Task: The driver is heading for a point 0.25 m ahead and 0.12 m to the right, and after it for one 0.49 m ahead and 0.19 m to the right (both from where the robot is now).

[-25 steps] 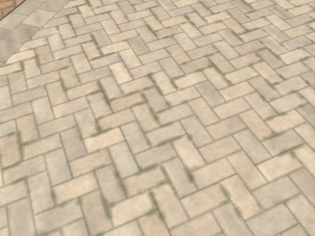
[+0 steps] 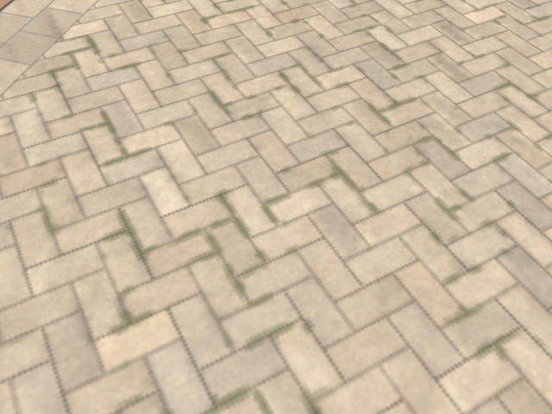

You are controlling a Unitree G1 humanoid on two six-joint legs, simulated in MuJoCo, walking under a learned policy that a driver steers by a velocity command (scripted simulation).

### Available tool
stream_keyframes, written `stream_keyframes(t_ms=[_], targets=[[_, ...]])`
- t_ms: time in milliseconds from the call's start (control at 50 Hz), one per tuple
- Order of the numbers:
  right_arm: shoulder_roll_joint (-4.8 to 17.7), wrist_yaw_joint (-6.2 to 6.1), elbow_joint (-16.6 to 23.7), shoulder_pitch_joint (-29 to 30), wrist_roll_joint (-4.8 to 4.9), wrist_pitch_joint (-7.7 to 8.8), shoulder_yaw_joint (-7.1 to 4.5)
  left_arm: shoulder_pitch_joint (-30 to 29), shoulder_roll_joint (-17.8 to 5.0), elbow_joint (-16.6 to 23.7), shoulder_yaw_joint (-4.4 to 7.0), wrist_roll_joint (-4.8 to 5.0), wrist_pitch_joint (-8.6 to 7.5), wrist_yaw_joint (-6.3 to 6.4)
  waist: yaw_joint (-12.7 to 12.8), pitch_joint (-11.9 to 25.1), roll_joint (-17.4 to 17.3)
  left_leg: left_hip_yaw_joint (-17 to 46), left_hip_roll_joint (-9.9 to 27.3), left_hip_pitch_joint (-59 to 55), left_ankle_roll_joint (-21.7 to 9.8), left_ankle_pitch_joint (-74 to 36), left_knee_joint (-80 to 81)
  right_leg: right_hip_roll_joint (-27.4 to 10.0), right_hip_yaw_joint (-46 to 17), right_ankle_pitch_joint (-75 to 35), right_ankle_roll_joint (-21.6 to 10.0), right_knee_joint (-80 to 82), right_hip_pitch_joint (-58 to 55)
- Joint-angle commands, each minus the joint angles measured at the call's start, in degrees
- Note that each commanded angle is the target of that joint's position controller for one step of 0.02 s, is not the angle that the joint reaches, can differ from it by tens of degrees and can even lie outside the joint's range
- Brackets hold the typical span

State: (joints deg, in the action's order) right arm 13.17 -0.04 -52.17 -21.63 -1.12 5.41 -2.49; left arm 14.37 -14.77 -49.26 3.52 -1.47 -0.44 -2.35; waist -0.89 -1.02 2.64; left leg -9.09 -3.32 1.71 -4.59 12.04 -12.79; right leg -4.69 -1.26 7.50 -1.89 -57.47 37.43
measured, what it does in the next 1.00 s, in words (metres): walks ahead, turning right: right foot, then left foot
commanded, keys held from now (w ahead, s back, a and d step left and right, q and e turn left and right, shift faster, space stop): w+e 0.06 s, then e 0.94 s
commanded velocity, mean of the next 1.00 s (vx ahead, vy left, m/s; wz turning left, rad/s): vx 0.15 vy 0.00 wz -0.54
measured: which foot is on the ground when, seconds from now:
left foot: down 0.00-0.24, up 0.26-0.80, down 0.82-1.00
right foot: up 0.00-0.20, down 0.22-0.82, up 0.84-1.00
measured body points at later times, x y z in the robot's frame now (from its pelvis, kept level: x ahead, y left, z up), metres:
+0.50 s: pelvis +0.18 -0.04 -0.01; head +0.22 -0.07 +0.44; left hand +0.34 +0.20 -0.13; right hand +0.23 -0.32 -0.14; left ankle +0.26 +0.12 -0.67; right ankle +0.23 -0.10 -0.75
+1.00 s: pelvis +0.23 +0.01 +0.00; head +0.28 +0.02 +0.45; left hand +0.48 +0.19 -0.14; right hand +0.19 -0.29 -0.09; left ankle +0.28 +0.09 -0.75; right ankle +0.14 -0.08 -0.66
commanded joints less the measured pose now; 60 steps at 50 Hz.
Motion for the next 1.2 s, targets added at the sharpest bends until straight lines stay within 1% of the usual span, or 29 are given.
stream_keyframes(t_ms=[20, 60, 140, 180, 200, 220, 240, 260, 280, 300, 320, 360, 440, 540, 600, 720, 780, 800, 820, 840, 860, 880, 900, 940, 960, 1040, 1100, 1160, 1200], targets=[[5.62, -0.32, 2.57, 1.04, 0.12, 1.13, -0.89, -3.67, -1.09, 4.06, -0.08, -0.15, -0.47, -0.47, 0.61, -4.22, -6.02, 4.25, 15.70, 2.07, -4.27, -18.48, 6.45, -0.51, 0.82, -6.33, 0.21, 6.03, 2.92], [6.09, -0.63, 1.81, -0.31, 0.14, 1.06, -0.91, -7.70, -0.54, 5.60, -0.59, -0.33, -0.60, -0.90, -0.50, -4.95, -6.25, 1.88, 15.95, 0.52, -3.83, -21.25, 5.96, -0.07, 3.36, -8.35, -0.31, 11.76, 1.82], [7.49, -1.67, 0.11, -2.16, 0.24, 0.15, -0.98, -9.59, -0.02, 7.41, -1.05, -0.95, -1.23, -1.15, -0.60, -4.38, -6.70, -2.95, 16.26, -4.09, -1.81, -46.59, -3.61, 3.91, 9.30, -5.07, -2.84, 20.80, -4.66], [9.40, -2.35, 0.30, -0.60, 0.28, -0.44, -1.56, -3.10, -1.55, 5.99, -0.38, -1.26, -1.47, -0.62, 1.98, -0.18, -8.74, -3.89, 16.19, -5.49, -0.75, -59.17, -14.32, 7.86, 10.91, -0.26, -4.97, 21.83, -11.70], [10.07, -2.48, 0.68, 0.27, 0.37, -0.92, -1.82, 2.33, -2.90, 4.67, 0.28, -1.46, -1.91, -0.26, 4.14, 3.14, -8.63, -3.69, 16.01, -4.56, -0.44, -57.72, -23.32, 9.23, 10.02, -0.18, -6.33, 24.44, -17.58], [10.35, -2.31, 1.35, 1.69, 1.02, -1.21, -1.94, 8.74, -4.69, 2.82, 1.18, -2.10, -2.68, 0.37, 7.72, 6.84, -6.11, -4.28, 14.00, -0.45, 1.10, -46.62, -36.40, 9.27, 8.05, -8.23, -7.93, 31.62, -26.64], [7.18, -2.00, 3.32, 0.01, 1.02, -1.09, -1.27, 11.29, -10.64, 2.52, 2.71, -1.95, -3.17, 1.14, 7.15, 11.92, 1.70, -4.35, 9.10, 13.25, 3.15, -9.88, -54.27, -3.07, -4.80, -33.67, -11.27, 27.92, -40.39], [3.83, -1.65, 5.56, -6.23, 2.40, -1.57, -0.53, 9.94, -16.64, 3.98, 4.31, -0.42, -2.53, 1.34, 3.06, 22.18, 10.78, 3.23, -0.93, 30.68, 5.42, 25.92, -74.20, -19.25, -29.74, -62.42, -24.13, 26.76, -56.60], [6.56, -1.56, 5.36, -2.11, 0.41, -1.96, -0.78, 9.36, -15.03, 5.30, 4.50, 1.96, -1.39, 1.77, 5.64, 23.76, -0.79, 11.34, 2.94, 32.50, 5.44, 19.49, -74.17, -17.17, -26.05, -55.02, -23.85, 30.29, -52.37], [6.02, -1.40, 6.65, 1.94, 0.68, -1.98, -0.62, 4.49, -11.74, 5.78, 3.54, 2.13, -0.76, 2.22, 4.29, 14.71, -1.42, 11.22, 4.91, 34.08, 5.58, 15.07, -71.45, -14.91, -21.13, -44.55, -22.06, 33.26, -43.61], [6.06, -1.45, 6.74, 3.71, 0.18, -2.07, -0.69, 1.34, -7.91, 5.91, 2.37, 2.03, -0.20, 2.44, 2.20, 7.34, -3.88, 10.94, 6.58, 33.49, 5.85, 13.02, -65.89, -11.29, -17.71, -37.59, -18.68, 36.49, -34.99], [6.06, -1.43, 6.90, 2.81, -1.22, -4.38, -0.88, -0.62, -5.44, 6.14, 1.55, 2.00, 0.15, 2.70, -0.28, 3.76, -2.27, 10.99, 7.55, 28.09, 6.70, 11.32, -59.00, -6.67, -13.27, -32.84, -15.25, 39.23, -25.22], [4.79, -1.43, 7.71, 2.60, -0.84, -6.41, -0.71, -0.44, -8.99, 6.76, 2.54, 0.74, -0.48, 2.11, -1.01, 6.59, -0.82, 10.54, 6.20, 26.29, 7.43, 8.03, -52.59, -3.59, -11.98, -29.13, -13.44, 39.49, -22.35], [6.15, -1.75, 10.45, 9.69, -0.77, -7.38, -1.14, 1.16, -9.62, 7.68, 2.98, 0.76, 1.01, 2.50, 1.82, 5.42, 2.36, 12.30, 6.03, 31.01, 8.30, 5.77, -45.10, -2.52, -18.26, -4.68, -11.55, 41.75, -24.20], [6.31, -1.94, 11.71, 12.55, -0.40, -7.36, -1.06, 2.28, -9.82, 8.05, 3.24, 0.48, 1.63, 2.64, 3.14, 4.19, 3.17, 13.35, 5.20, 31.81, 8.17, 6.67, -40.32, -2.66, -22.35, 3.08, -11.41, 41.95, -25.97], [6.66, -2.44, 13.09, 12.19, 0.97, -6.12, -0.61, 1.64, -10.39, 9.01, 3.63, -0.12, 2.30, 2.18, 3.06, 4.49, 4.59, 13.45, 1.16, 23.61, 5.90, 11.71, -29.49, -2.32, -27.76, -7.07, -10.91, 38.05, -26.75], [6.66, -2.97, 12.40, 6.80, 1.39, -5.24, -0.43, -1.28, -10.15, 9.64, 3.60, 0.62, 2.72, 1.96, -0.18, 4.42, 4.38, 12.86, -0.25, 12.85, 4.29, 7.34, -13.99, 0.14, -29.24, -8.74, -7.54, 35.41, -23.84], [8.03, -3.40, 12.01, 4.77, 0.88, -4.79, -0.78, -2.15, -9.13, 10.08, 3.27, 1.26, 2.70, 2.17, -1.25, 4.22, 2.40, 14.80, 2.62, 6.53, 3.61, 3.21, -5.46, 2.83, -27.61, -2.32, -4.58, 32.86, -19.62], [12.72, -3.88, 13.04, 6.67, -0.09, -4.77, -1.57, 1.25, -4.85, 10.42, 2.27, 1.60, 2.52, 2.33, 1.63, 4.49, -8.68, 26.60, 15.49, 2.09, 0.45, 5.70, 0.80, 9.08, -19.20, 15.36, -0.80, 22.86, -13.72], [16.86, -3.53, 15.31, 11.88, -0.54, -5.26, -2.25, 2.26, -6.21, 10.97, 2.74, 1.14, 2.26, 2.82, 2.79, 1.71, -16.02, 39.16, 26.46, 5.02, -6.15, -5.91, 1.46, 17.50, -6.17, 26.18, 1.23, 11.28, -4.35], [14.21, -3.08, 14.79, 10.01, -0.66, -5.52, -2.09, 0.88, -10.41, 10.40, 3.67, -0.76, 2.34, 2.79, 1.97, 1.93, -10.59, 35.42, 26.92, 8.57, -9.72, -14.75, -1.29, 11.89, -5.67, 25.41, 2.07, 0.53, -6.60], [10.31, -2.72, 15.20, 12.08, -0.09, -5.46, -0.95, 1.52, -10.69, 9.43, 4.04, -0.53, 2.60, 2.39, 3.45, 1.41, -7.56, 29.06, 22.75, 9.84, -8.62, -18.29, -2.67, 11.10, -5.91, 22.30, 2.27, -3.49, -7.98], [8.83, -2.45, 15.68, 14.23, -0.04, -5.52, -0.54, 2.73, -10.02, 8.47, 3.97, -0.34, 3.17, 1.95, 4.43, 0.56, -7.42, 22.74, 18.57, 10.17, -6.54, -20.44, -3.63, 10.97, -5.28, 19.07, 2.77, -7.09, -8.23], [8.54, -2.69, 16.49, 14.50, -0.23, -5.57, -0.40, 3.74, -9.41, 7.98, 3.69, 0.10, 4.10, 0.80, 4.01, 1.77, -11.17, 16.72, 15.28, 6.79, -5.35, -26.09, -5.32, 10.74, -3.57, 16.46, 4.10, -11.99, -6.43], [8.65, -2.61, 16.34, 13.07, -0.32, -5.63, -0.51, 2.60, -9.13, 8.31, 3.47, 0.40, 4.31, 0.53, 3.08, 1.96, -10.84, 15.35, 15.05, 5.32, -5.55, -27.74, -5.84, 10.40, -2.79, 16.01, 4.76, -12.07, -5.64], [10.10, -2.60, 14.90, 7.29, -0.22, -5.54, -1.44, -2.35, -7.82, 10.22, 2.60, 0.73, 4.85, 0.08, -0.39, 2.34, -11.21, 14.64, 17.36, -2.33, -7.01, -29.77, -7.18, 8.68, -1.60, 16.40, 6.21, -5.64, -2.79], [11.00, -2.23, 14.42, 6.49, -0.40, -5.47, -2.01, -4.02, -7.05, 11.18, 2.06, 0.83, 5.15, -0.26, -0.97, 2.65, -11.86, 13.57, 19.04, -2.64, -7.58, -28.67, -7.51, 7.10, -0.14, 17.73, 5.87, 0.65, -5.49], [11.76, -1.45, 14.51, 7.74, -0.56, -5.41, -2.40, -5.30, -6.01, 12.33, 1.34, 1.15, 5.16, -0.56, -0.91, 2.79, -12.69, 10.89, 19.58, 1.27, -7.11, -26.81, -8.18, 5.94, 2.35, 18.59, 4.40, 8.49, -12.39], [12.87, -0.83, 14.26, 7.10, -0.98, -5.48, -2.89, -6.12, -6.37, 13.19, 1.11, 1.13, 5.00, -0.84, -1.65, 3.75, -13.62, 10.65, 20.01, 3.73, -6.45, -11.60, -6.23, 6.01, 4.61, 19.25, 2.70, 13.22, -16.59]])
